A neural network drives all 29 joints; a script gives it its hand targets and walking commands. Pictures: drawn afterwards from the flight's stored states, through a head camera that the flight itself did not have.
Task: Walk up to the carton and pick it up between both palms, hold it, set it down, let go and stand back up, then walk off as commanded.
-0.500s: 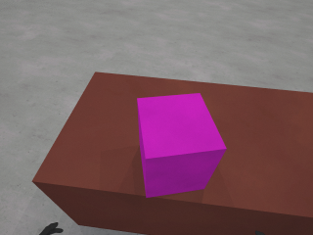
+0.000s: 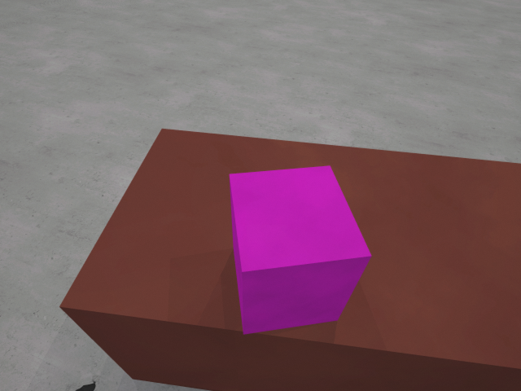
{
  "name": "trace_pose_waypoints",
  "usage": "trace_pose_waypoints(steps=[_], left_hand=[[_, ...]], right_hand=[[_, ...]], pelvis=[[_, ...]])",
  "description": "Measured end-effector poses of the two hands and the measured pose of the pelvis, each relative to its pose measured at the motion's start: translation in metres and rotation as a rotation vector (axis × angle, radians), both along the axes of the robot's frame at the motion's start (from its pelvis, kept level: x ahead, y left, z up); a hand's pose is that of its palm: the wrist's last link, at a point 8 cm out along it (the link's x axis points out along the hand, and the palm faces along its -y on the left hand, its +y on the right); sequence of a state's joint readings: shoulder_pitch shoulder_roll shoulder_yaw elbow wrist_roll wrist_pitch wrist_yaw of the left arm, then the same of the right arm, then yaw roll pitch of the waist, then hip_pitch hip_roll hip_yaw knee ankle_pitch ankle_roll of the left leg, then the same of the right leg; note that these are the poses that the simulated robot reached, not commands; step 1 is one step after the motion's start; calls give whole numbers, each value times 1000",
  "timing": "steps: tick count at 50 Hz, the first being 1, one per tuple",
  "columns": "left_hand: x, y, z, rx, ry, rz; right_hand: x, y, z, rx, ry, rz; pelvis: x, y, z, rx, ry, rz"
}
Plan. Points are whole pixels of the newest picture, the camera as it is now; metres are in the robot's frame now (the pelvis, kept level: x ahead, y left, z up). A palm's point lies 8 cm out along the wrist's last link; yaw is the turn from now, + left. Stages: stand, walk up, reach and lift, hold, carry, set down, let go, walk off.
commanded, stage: stand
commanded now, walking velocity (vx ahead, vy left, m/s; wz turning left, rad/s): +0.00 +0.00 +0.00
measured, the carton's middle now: (286, 251) +0.41 -0.04 -0.06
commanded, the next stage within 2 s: walk up in 0.52 s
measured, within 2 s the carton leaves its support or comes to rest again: neither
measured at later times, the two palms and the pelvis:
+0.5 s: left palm out of the picture +0.09 +0.29 -0.11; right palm out of the picture +0.09 -0.30 -0.11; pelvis +0.00 +0.00 +0.01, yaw +1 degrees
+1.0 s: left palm out of the picture +0.11 +0.30 -0.11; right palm out of the picture +0.10 -0.32 -0.11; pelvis +0.02 -0.01 +0.00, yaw -2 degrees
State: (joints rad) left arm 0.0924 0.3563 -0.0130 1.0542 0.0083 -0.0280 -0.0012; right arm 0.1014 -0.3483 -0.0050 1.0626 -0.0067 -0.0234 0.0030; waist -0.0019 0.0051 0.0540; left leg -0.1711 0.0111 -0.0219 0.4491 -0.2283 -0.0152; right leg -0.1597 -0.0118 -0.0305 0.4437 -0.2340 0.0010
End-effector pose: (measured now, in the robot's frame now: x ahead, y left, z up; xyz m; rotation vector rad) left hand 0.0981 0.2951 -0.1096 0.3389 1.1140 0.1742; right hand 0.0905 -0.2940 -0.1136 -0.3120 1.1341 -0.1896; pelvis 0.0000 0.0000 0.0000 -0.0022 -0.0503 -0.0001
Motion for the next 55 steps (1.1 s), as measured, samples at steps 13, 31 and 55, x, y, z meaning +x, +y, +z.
trace_pose_waypoints(steps=[13,31,55], left_hand=[[-7,0,3,2,19,18],[-9,-2,2,3,40,38],[24,0,-2,6,47,-18]], right_hand=[[-4,-2,1,2,20,-5],[-1,-5,1,1,39,-3],[16,-24,11,-47,-8,-67]], pelvis=[[0,-2,4,-1,-3,6],[5,-6,5,-1,3,11],[30,-4,1,0,19,-57]])
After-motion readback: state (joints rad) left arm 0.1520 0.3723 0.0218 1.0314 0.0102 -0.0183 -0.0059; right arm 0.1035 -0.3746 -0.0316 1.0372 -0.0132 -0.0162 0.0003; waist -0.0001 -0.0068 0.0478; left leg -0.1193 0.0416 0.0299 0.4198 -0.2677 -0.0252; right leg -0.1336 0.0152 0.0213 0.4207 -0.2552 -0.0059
